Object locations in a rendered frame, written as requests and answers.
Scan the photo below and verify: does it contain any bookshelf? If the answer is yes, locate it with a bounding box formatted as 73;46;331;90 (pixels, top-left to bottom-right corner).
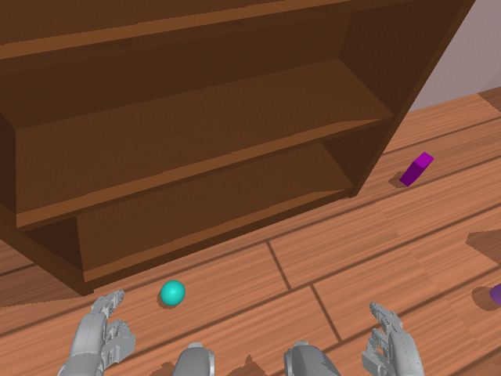
0;0;476;297

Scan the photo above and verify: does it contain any left robot hand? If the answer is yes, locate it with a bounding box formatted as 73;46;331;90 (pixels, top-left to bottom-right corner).
69;290;135;370

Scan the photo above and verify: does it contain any left robot arm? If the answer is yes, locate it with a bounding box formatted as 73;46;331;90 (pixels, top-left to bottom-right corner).
57;352;104;376

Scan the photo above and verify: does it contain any right robot hand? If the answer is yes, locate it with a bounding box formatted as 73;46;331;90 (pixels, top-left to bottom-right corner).
362;302;425;376

